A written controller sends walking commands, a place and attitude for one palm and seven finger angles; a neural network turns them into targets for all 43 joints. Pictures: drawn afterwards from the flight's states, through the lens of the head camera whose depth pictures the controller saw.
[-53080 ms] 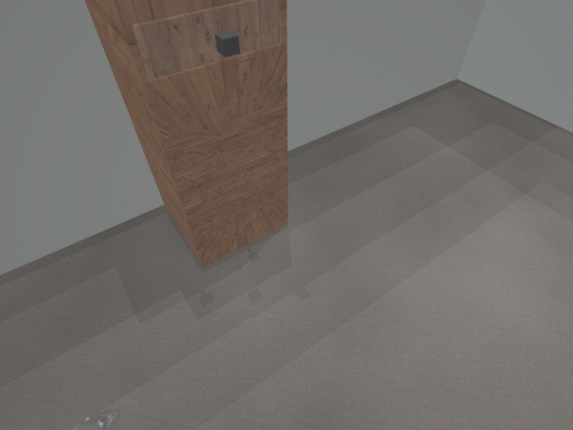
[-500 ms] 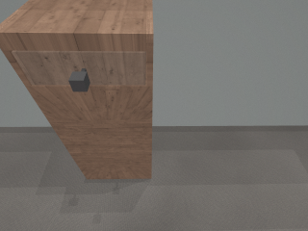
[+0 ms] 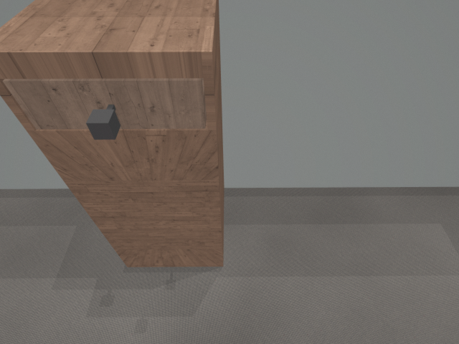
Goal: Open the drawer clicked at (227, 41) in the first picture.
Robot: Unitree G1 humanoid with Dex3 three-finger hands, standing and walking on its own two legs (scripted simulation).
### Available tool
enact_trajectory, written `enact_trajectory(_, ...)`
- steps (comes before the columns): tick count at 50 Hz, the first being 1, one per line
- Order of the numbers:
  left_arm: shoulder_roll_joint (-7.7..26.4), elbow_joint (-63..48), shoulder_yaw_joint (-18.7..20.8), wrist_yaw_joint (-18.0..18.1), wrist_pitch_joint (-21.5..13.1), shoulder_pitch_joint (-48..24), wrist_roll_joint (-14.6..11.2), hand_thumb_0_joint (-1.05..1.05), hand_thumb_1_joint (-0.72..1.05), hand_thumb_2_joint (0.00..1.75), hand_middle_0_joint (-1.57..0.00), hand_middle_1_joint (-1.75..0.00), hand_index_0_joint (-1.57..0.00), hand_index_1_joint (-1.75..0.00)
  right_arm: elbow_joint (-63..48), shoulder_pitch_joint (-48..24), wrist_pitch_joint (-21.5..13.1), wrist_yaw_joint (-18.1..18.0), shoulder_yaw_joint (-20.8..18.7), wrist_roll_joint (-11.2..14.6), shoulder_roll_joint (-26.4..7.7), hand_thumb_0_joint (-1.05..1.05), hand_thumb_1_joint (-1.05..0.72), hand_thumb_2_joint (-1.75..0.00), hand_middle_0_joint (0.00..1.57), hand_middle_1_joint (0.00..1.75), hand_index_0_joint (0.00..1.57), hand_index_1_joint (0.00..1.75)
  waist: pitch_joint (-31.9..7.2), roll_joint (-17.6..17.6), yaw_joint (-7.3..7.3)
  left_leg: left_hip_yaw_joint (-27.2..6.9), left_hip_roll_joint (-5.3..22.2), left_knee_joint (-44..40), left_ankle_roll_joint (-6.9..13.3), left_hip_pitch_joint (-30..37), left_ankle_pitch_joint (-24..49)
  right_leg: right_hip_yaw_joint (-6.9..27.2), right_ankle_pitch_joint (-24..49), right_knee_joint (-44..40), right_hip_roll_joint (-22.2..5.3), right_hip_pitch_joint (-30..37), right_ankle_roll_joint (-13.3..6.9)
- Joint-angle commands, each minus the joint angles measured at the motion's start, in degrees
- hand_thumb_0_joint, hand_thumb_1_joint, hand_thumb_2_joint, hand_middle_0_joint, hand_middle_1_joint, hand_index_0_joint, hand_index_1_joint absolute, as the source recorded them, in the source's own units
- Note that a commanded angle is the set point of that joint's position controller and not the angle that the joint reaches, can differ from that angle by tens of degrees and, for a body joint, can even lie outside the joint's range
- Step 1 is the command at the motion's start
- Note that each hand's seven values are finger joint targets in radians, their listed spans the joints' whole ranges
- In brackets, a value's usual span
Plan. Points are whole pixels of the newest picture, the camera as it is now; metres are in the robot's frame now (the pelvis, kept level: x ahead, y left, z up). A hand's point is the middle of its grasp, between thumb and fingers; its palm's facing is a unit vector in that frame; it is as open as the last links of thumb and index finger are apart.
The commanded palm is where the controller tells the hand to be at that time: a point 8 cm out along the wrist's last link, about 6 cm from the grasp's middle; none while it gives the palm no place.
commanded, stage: come to a stop and stand still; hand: left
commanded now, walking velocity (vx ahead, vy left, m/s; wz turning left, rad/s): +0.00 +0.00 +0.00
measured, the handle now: (107, 118) +0.50 +0.29 +0.11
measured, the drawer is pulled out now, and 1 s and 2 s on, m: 0.00 0.00 0.00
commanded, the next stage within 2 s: look again from close up in 0.78 s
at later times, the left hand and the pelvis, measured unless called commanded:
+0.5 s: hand out of the picture +0.00 +0.14 -0.17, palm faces +0.03 -0.97 -0.22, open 7.4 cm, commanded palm none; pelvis +0.00 -0.03 +0.00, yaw +0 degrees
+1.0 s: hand out of the picture -0.01 +0.14 -0.17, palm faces +0.02 -0.97 -0.22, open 7.4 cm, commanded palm none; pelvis -0.02 -0.03 +0.00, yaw +0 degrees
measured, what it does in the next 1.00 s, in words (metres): stands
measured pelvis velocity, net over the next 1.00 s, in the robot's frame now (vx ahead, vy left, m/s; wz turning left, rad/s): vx -0.02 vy -0.03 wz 0.00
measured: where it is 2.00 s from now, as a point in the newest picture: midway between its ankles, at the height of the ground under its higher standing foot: outside the picture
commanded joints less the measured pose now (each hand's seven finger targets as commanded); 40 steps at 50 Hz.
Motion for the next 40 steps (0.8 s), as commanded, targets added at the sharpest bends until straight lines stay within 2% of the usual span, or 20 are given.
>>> enact_trajectory(1,6.25,-1.65,1.06,0.12,-0.73,3.51,-0.13,0.0,0.9,0.9,-0.2,-0.3,-0.2,-0.3,-1.32,3.59,-0.73,-0.11,-1.24,-0.25,-6.08,0.0,-0.9,-0.9,0.2,0.3,0.2,0.3,0.47,-1.35,-0.27,-7.88,9.1,-2.46,-0.49,1.14,14.0,8.27,20.25,-3.9,-8.99,-1.62,0.13)
enact_trajectory(8,6.7,-1.63,1.21,-0.02,-0.82,3.41,-0.19,0.0,0.9,0.9,-0.2,-0.3,-0.2,-0.3,-1.26,2.74,-0.7,-0.13,-1.13,-0.34,-6.46,0.0,-0.9,-0.9,0.2,0.3,0.2,0.3,1.37,-1.08,-0.05,-7.64,9.15,-2.78,-0.73,0.85,12.63,8.62,19.95,-4.87,-9.01,-1.71,0.33)
enact_trajectory(11,7.01,-1.63,1.21,-0.01,-0.87,3.29,-0.18,0.0,0.9,0.9,-0.2,-0.3,-0.2,-0.3,-1.32,2.65,-0.64,-0.12,-1.15,-0.31,-6.7,0.0,-0.9,-0.9,0.2,0.3,0.2,0.3,0.78,-1.87,-0.09,-7.3,9.03,-2.38,-0.91,0.99,12.37,8.75,21.53,-5.05,-8.97,-0.94,0.66)
enact_trajectory(14,7.39,-1.64,1.33,-0.03,-0.97,3.25,-0.26,0.0,0.9,0.9,-0.2,-0.3,-0.2,-0.3,-1.37,2.42,-0.62,-0.15,-1.14,-0.34,-6.93,0.0,-0.9,-0.9,0.2,0.3,0.2,0.3,0.27,-1.21,0.0,-7.07,9.0,-2.36,-1.07,1.03,11.92,8.95,22.66,-5.39,-9.29,-0.41,0.99)
enact_trajectory(19,8.2,-1.66,1.66,0.09,-1.05,3.44,-0.29,0.0,0.9,0.9,-0.2,-0.3,-0.2,-0.3,-1.63,2.14,-0.52,-0.31,-1.24,-0.26,-7.11,0.0,-0.9,-0.9,0.2,0.3,0.2,0.3,-0.62,-1.88,0.0,-6.35,8.66,-1.5,-1.43,0.44,11.54,9.29,27.93,-5.48,-9.58,1.46,2.09)
enact_trajectory(21,8.03,-1.74,1.64,0.18,-0.91,3.26,-0.24,0.0,0.9,0.9,-0.2,-0.3,-0.2,-0.3,-1.65,2.1,-0.29,-0.35,-1.27,-0.2,-7.0,0.0,-0.9,-0.9,0.2,0.3,0.2,0.3,0.99,-2.61,-0.02,-6.16,8.44,-1.41,-1.56,-0.52,10.14,9.33,27.85,-5.99,-9.47,1.12,2.64)
enact_trajectory(24,8.18,-1.72,1.68,0.13,-0.89,3.51,-0.34,0.0,0.9,0.9,-0.2,-0.3,-0.2,-0.3,-1.63,2.29,-0.28,-0.42,-1.17,-0.25,-7.1,0.0,-0.9,-0.9,0.2,0.3,0.2,0.3,0.72,-1.39,0.04,-5.93,8.55,-1.37,-1.63,-0.23,10.18,9.5,28.03,-6.33,-9.61,1.21,2.83)
enact_trajectory(30,8.43,-1.65,1.91,0.17,-0.87,3.81,-0.37,0.0,0.9,0.9,-0.2,-0.3,-0.2,-0.3,-1.72,2.78,-0.17,-0.58,-1.16,-0.24,-7.01,0.0,-0.9,-0.9,0.2,0.3,0.2,0.3,-0.22,-1.28,0.03,-5.43,8.45,-0.86,-1.97,-0.51,9.84,9.51,30.31,-6.5,-9.62,2.61,3.47)
enact_trajectory(31,8.36,-1.75,1.93,0.26,-0.82,3.78,-0.3,0.0,0.9,0.9,-0.2,-0.3,-0.2,-0.3,-1.79,2.84,-0.09,-0.57,-1.2,-0.11,-6.77,0.0,-0.9,-0.9,0.2,0.3,0.2,0.3,0.27,-2.15,-0.04,-5.27,8.41,-0.78,-1.96,-0.95,9.28,9.42,30.04,-6.72,-9.41,2.66,3.8)
enact_trajectory(40,8.05,-1.41,2.03,0.29,-0.67,4.83,-0.42,0.0,0.9,0.9,-0.2,-0.3,-0.2,-0.3,-1.66,3.86,0.16,-0.77,-1.18,-0.1,-6.23,0.0,-0.9,-0.9,0.2,0.3,0.2,0.3,1.4,-1.83,0.03,-4.77,8.12,-0.59,-2.16,-1.9,7.22,9.86,30.22,-7.73,-9.63,2.71,4.74)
